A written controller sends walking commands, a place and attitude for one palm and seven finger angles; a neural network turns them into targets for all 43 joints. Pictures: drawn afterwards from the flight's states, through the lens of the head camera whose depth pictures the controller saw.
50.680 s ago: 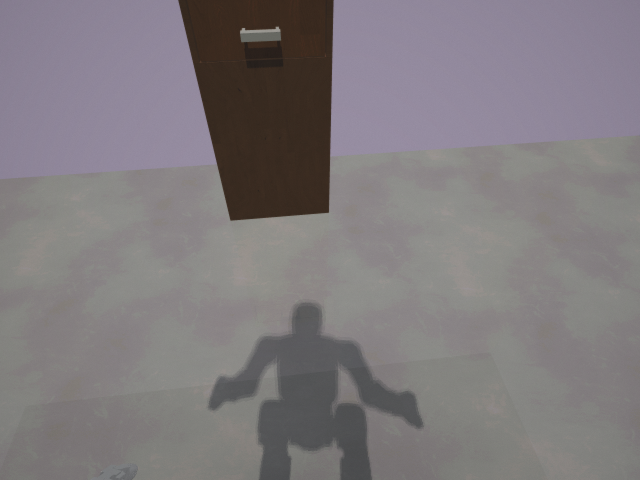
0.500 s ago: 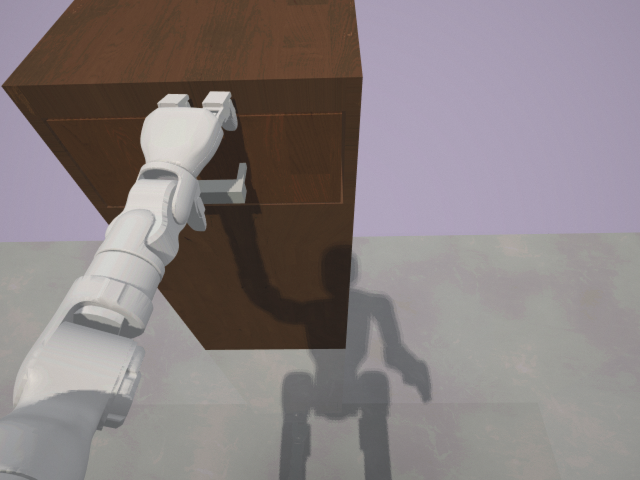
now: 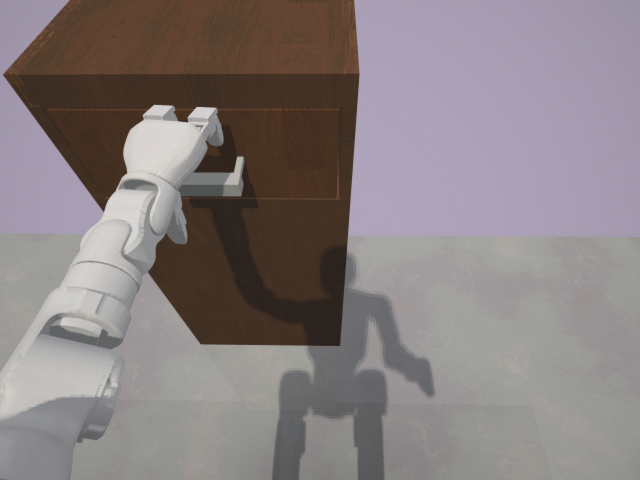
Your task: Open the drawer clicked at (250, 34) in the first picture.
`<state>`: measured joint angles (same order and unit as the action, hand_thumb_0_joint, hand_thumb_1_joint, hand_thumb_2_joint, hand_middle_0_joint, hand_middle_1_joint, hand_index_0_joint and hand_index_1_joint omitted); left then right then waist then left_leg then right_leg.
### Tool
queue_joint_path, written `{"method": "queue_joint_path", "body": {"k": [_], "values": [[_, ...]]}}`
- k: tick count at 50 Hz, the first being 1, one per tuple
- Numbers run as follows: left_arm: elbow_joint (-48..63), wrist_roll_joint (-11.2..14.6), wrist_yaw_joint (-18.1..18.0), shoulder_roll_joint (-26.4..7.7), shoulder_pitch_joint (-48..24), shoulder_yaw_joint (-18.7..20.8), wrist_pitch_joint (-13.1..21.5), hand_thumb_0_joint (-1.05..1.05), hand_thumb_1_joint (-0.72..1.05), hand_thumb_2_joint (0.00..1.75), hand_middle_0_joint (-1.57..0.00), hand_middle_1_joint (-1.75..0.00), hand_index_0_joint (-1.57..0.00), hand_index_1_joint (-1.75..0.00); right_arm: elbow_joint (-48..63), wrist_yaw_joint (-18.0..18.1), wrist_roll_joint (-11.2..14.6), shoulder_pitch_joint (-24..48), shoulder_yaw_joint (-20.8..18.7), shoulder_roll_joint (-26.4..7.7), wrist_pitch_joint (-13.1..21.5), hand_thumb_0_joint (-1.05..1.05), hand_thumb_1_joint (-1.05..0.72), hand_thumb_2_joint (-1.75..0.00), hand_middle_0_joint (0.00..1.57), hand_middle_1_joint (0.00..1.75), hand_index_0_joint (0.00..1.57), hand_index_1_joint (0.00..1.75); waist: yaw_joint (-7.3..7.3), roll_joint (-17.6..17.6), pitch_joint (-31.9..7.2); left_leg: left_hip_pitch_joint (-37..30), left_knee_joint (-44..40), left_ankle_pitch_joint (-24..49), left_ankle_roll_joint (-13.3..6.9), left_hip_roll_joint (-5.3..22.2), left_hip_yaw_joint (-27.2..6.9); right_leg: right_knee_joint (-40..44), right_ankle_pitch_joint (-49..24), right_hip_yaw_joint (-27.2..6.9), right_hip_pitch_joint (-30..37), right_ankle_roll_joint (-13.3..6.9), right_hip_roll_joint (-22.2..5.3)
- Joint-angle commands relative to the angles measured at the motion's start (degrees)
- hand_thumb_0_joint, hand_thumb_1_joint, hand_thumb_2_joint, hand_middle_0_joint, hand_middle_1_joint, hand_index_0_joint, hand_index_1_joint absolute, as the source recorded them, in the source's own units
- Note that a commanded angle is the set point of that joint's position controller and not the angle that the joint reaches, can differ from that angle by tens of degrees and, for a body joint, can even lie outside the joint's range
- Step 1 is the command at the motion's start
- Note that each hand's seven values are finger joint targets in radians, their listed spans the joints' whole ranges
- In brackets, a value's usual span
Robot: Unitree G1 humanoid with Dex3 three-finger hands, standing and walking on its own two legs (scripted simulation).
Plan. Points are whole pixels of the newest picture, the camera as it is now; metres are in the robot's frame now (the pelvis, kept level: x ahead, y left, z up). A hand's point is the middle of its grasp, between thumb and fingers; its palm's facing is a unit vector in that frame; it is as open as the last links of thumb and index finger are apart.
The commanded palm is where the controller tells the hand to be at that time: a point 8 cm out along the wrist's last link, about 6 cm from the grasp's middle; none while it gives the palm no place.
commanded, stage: move the hooked fingers above the handle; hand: left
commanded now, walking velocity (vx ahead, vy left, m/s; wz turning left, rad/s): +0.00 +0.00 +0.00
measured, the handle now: (203, 173) +0.54 +0.18 +0.05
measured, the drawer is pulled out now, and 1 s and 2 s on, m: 0.00 0.00 0.00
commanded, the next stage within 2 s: lower the fingers behind the handle in 1.98 s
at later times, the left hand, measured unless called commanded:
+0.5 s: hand (176, 170) +0.48 +0.20 +0.11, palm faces +0.14 -0.01 -0.99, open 13.8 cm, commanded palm +0.46 +0.21 +0.17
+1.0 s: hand (173, 151) +0.49 +0.19 +0.13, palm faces +0.19 +0.02 -0.98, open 13.8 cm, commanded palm +0.45 +0.21 +0.17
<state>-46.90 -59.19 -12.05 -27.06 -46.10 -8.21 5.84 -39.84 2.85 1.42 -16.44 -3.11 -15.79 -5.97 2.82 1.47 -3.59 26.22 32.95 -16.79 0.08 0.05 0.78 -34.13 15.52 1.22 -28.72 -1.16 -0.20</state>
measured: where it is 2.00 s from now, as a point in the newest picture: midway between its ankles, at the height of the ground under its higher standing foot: outside the picture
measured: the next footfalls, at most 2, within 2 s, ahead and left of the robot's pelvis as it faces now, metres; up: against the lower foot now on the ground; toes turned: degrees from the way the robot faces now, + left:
none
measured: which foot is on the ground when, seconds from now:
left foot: down 0.00-1.00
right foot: down 0.00-1.00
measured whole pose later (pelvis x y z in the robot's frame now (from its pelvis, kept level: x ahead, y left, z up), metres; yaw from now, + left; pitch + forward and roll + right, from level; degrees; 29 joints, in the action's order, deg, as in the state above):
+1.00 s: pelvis +0.01 +0.01 +0.00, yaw -2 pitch +10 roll +1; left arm -44.5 -60.1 -15.0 -26.6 -46.2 -5.9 -0.3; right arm -39.3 2.5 1.3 -12.3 -1.1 -13.4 -7.9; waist 1.8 2.9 -3.7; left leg 24.6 31.8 -17.4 -0.5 0.0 3.3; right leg -33.6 15.5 -1.3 -28.3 -0.3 -0.1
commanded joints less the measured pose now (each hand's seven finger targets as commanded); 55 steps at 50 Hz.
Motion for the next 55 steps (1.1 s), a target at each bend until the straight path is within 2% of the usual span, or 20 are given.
{"method": "queue_joint_path", "body": {"k": [1, 6, 11, 14, 17, 21, 25, 26, 29, 31, 34, 36, 39, 41, 44, 46, 48, 50, 52, 55], "values": [[3.2, -0.4, -3.6, -13.9, -33.4, 6.1, -8.2, 0.0, -0.5, 0.3, -0.3, -1.2, -0.3, -1.2, 3.7, -0.8, -0.2, -2.4, -1.7, -6.9, 1.2, 0.0, -0.9, -0.9, 0.2, 0.3, 0.2, 0.3, 1.2, 2.4, -24.2, -7.8, -3.2, 15.2, -1.6, -1.7, 2.2, 3.8, -13.9, -1.0, 12.8, -0.9, 1.3], [0.3, 2.7, 6.8, -4.7, -25.6, -1.3, -11.5, 0.0, -0.5, 0.3, -0.3, -1.2, -0.3, -1.2, 6.3, -0.6, 0.3, -1.8, -2.0, -7.7, -0.2, 0.0, -0.9, -0.9, 0.2, 0.3, 0.2, 0.3, 1.7, -4.6, -23.7, -9.2, -3.0, 19.5, -2.6, -1.3, 2.7, 4.6, -21.6, -0.8, 16.6, -0.3, 0.8], [6.3, 4.3, 13.3, -5.6, -17.8, 0.5, -5.1, 0.0, -0.5, 0.3, -0.3, -1.2, -0.3, -1.2, 8.5, 0.3, 0.4, -0.2, -1.4, -7.8, -1.4, 0.0, -0.9, -0.9, 0.2, 0.3, 0.2, 0.3, 0.04, -10.3, -15.7, -7.0, -4.1, 16.7, -3.1, -1.6, 2.4, 5.6, -20.5, -1.0, 16.0, 0.0, 0.5], [13.6, 3.3, 10.4, -10.3, -22.8, 4.6, 0.7, 0.0, -0.5, 0.3, -0.3, -1.2, -0.3, -1.2, 8.9, 0.6, 0.2, -0.2, -1.4, -6.9, -1.2, 0.0, -0.9, -0.9, 0.2, 0.3, 0.2, 0.3, -0.77, -5.7, -15.6, -7.9, -3.7, 15.8, -2.9, -1.6, 1.5, 4.6, -16.9, -1.4, 13.1, -0.6, 0.8], [21.4, 1.5, 3.3, -17.4, -30.8, 10.9, 4.2, 0.0, -0.5, 0.3, -0.3, -1.2, -0.3, -1.2, 8.6, 0.2, -0.7, -1.0, -1.9, -5.8, -0.3, 0.0, -0.9, -0.9, 0.2, 0.3, 0.2, 0.3, -1.86, 1.7, -23.2, -10.0, -2.1, 20.5, -2.3, -1.7, 0.8, 2.1, -18.1, -1.6, 13.9, -1.3, 1.3], [19.5, -1.0, -6.3, -22.0, -31.6, 16.5, 0.6, 0.0, -0.5, 0.3, -0.3, -1.2, -0.3, -1.2, 6.6, -0.6, -1.2, -1.0, -2.1, -5.0, 0.9, 0.0, -0.9, -0.9, 0.2, 0.3, 0.2, 0.3, -2.92, 3.7, -29.4, -10.2, -0.8, 26.2, -1.2, -1.9, 1.2, 0.4, -21.8, -0.9, 16.3, -1.5, 1.8], [7.5, -1.4, -6.8, -15.5, -29.8, 9.7, -9.2, 0.0, -0.5, 0.3, -0.3, -1.2, -0.3, -1.2, 4.0, -1.4, -0.8, -0.3, -2.0, -5.9, 0.8, 0.0, -0.9, -0.9, 0.2, 0.3, 0.2, 0.3, -0.67, 1.8, -26.9, -10.1, -2.0, 23.4, -1.1, -1.0, 2.4, 1.6, -20.5, 0.0, 14.3, -0.9, 1.8], [5.1, -1.1, -4.9, -14.0, -28.0, 8.3, -11.4, 0.0, -0.5, 0.3, -0.3, -1.2, -0.3, -1.2, 4.2, -1.6, -0.5, -0.2, -2.1, -6.5, 0.4, 0.0, -0.9, -0.9, 0.2, 0.3, 0.2, 0.3, -0.35, 0.4, -27.9, -10.7, -2.1, 24.7, -1.2, -1.0, 2.5, 1.9, -21.4, 0.1, 15.3, -0.9, 1.8], [5.9, 2.9, 4.4, 1.6, -24.0, -5.8, -16.3, 0.0, -0.5, 0.3, -0.3, -1.2, -0.3, -1.2, 6.0, -2.0, 0.5, 0.1, -2.8, -7.3, -0.9, 0.0, -0.9, -0.9, 0.2, 0.3, 0.2, 0.3, 2.13, -2.1, -24.9, -14.7, -1.9, 26.4, -2.0, -0.4, 2.1, 3.6, -22.1, 0.7, 12.0, -0.4, 1.6], [10.1, 5.5, 11.3, 6.9, -20.8, -10.6, -15.3, 0.0, -0.5, 0.3, -0.3, -1.2, -0.3, -1.2, 7.4, -1.6, 0.5, 1.1, -2.7, -7.7, -1.7, 0.0, -0.9, -0.9, 0.2, 0.3, 0.2, 0.3, 3.44, -5.4, -22.1, -16.4, -2.1, 28.1, -2.5, -0.2, 1.1, 4.6, -22.3, 0.8, 11.3, -0.1, 1.5], [14.2, 6.2, 16.7, 1.4, -20.6, -6.8, -9.4, 0.0, -0.5, 0.3, -0.3, -1.2, -0.3, -1.2, 8.2, -0.4, -0.1, 2.3, -1.5, -7.7, -2.2, 0.0, -0.9, -0.9, 0.2, 0.3, 0.2, 0.3, 2.58, -7.0, -17.0, -13.0, -2.5, 21.7, -2.9, -1.6, 0.2, 4.3, -20.1, 0.3, 11.2, -0.2, 1.1], [19.3, 6.2, 16.2, -3.1, -23.8, -2.9, -3.2, 0.0, -0.5, 0.3, -0.3, -1.2, -0.3, -1.2, 8.5, 0.2, -0.3, 2.2, -1.3, -7.0, -1.9, 0.0, -0.9, -0.9, 0.2, 0.3, 0.2, 0.3, 0.88, -4.7, -16.5, -12.4, -2.7, 19.6, -2.7, -1.7, -0.1, 4.1, -18.0, -0.2, 11.8, -0.9, 0.9], [21.5, 3.7, 8.7, -13.0, -29.7, 7.4, 3.0, 0.0, -0.5, 0.3, -0.3, -1.2, -0.3, -1.2, 8.1, 0.6, -0.6, 0.4, -1.2, -5.5, -1.2, 0.0, -0.9, -0.9, 0.2, 0.3, 0.2, 0.3, -1.47, -0.5, -19.5, -11.7, -1.8, 21.5, -2.0, -1.6, -0.8, 1.8, -17.0, -0.3, 11.5, -1.7, 1.4], [21.6, 2.0, 1.5, -23.2, -30.0, 17.2, 3.6, 0.0, -0.5, 0.3, -0.3, -1.2, -0.3, -1.2, 7.6, 0.6, -1.1, 0.2, -1.2, -5.3, -0.7, 0.0, -0.9, -0.9, 0.2, 0.3, 0.2, 0.3, -4.32, 1.3, -23.2, -8.9, -1.7, 23.8, -1.1, -1.8, -0.5, 0.5, -17.9, -0.4, 14.6, -1.9, 1.6], [20.6, 0.8, -4.9, -21.1, -30.3, 14.7, -0.7, 0.0, -0.5, 0.3, -0.3, -1.2, -0.3, -1.2, 7.3, 0.4, -0.4, 2.8, -0.5, -4.1, -0.1, 0.0, -0.9, -0.9, 0.2, 0.3, 0.2, 0.3, -4.52, 3.3, -26.3, -8.6, -2.3, 24.0, -0.3, -1.8, 1.7, 0.7, -20.8, -0.8, 17.6, -1.9, 1.4], [15.5, 0.0, -7.1, -21.4, -26.8, 14.9, -5.0, 0.0, -0.5, 0.3, -0.3, -1.2, -0.3, -1.2, 6.6, 0.2, -0.4, 3.8, -0.2, -4.4, -0.1, 0.0, -0.9, -0.9, 0.2, 0.3, 0.2, 0.3, -5.26, 1.3, -28.3, -7.6, -2.7, 24.0, -0.3, -1.8, 2.9, 1.2, -22.1, -1.2, 20.6, -1.6, 1.4], [7.0, -1.0, -7.0, -17.4, -23.2, 10.9, -10.9, 0.0, -0.5, 0.3, -0.3, -1.2, -0.3, -1.2, 5.2, -0.1, -0.1, 4.1, 0.1, -5.0, -0.3, 0.0, -0.9, -0.9, 0.2, 0.3, 0.2, 0.3, -4.39, -1.1, -24.8, -6.1, -4.3, 21.3, -0.2, -1.1, 3.5, 2.2, -20.5, -0.6, 19.4, -1.1, 1.3], [0.2, -0.9, -3.4, -13.1, -20.7, 7.0, -16.7, 0.0, -0.5, 0.3, -0.3, -1.2, -0.3, -1.2, 4.6, -0.8, 0.1, 2.8, -0.5, -6.4, -0.9, 0.0, -0.9, -0.9, 0.2, 0.3, 0.2, 0.3, -2.71, -3.6, -24.1, -7.0, -5.2, 20.2, -0.6, -0.4, 3.8, 3.3, -19.8, -0.1, 18.3, -0.4, 1.2], [-1.1, 2.0, 3.7, -6.1, -16.5, 0.3, -20.0, 0.0, -0.5, 0.3, -0.3, -1.2, -0.3, -1.2, 6.3, -0.7, 1.2, 2.4, -1.2, -7.9, -1.8, 0.0, -0.9, -0.9, 0.2, 0.3, 0.2, 0.3, -0.51, -8.1, -23.6, -8.4, -5.0, 20.0, -1.7, -0.4, 4.1, 4.7, -22.1, -0.2, 18.8, 0.1, 0.8], [10.5, 6.0, 13.8, 2.7, -20.9, -8.7, -16.8, 0.0, -0.5, 0.3, -0.3, -1.2, -0.3, -1.2, 8.4, 0.2, 1.3, 3.7, -1.6, -8.4, -2.1, 0.0, -0.9, -0.9, 0.2, 0.3, 0.2, 0.3, 3.34, -9.4, -18.6, -12.1, -4.9, 16.8, -3.1, -1.1, 2.5, 7.0, -20.3, -0.2, 14.8, 0.6, 0.6]]}}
